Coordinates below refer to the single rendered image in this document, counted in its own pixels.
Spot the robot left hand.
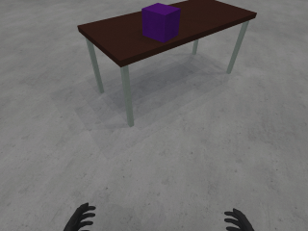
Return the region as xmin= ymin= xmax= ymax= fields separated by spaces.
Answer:
xmin=64 ymin=202 xmax=96 ymax=231

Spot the carton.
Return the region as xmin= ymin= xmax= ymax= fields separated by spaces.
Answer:
xmin=141 ymin=3 xmax=181 ymax=43

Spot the table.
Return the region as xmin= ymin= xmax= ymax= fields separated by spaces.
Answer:
xmin=77 ymin=0 xmax=257 ymax=127

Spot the robot right hand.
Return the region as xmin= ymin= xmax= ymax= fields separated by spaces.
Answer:
xmin=224 ymin=208 xmax=254 ymax=231

